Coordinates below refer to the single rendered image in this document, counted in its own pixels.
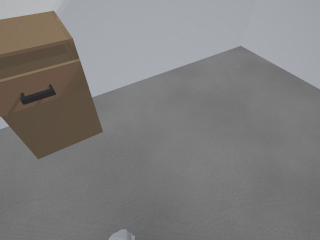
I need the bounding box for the handle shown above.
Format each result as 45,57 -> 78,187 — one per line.
20,84 -> 56,105

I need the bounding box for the cabinet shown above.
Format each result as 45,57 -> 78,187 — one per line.
0,11 -> 103,159

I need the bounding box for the drawer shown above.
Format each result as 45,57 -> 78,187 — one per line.
0,43 -> 89,117

